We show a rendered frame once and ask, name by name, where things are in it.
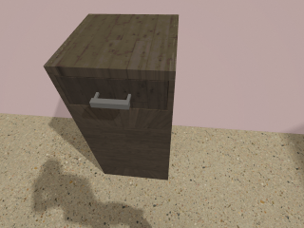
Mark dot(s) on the handle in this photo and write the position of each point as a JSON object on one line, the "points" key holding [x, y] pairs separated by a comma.
{"points": [[110, 103]]}

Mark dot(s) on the drawer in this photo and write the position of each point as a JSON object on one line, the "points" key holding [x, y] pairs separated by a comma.
{"points": [[148, 94]]}

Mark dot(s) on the cabinet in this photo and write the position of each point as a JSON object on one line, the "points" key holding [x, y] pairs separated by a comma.
{"points": [[132, 142]]}

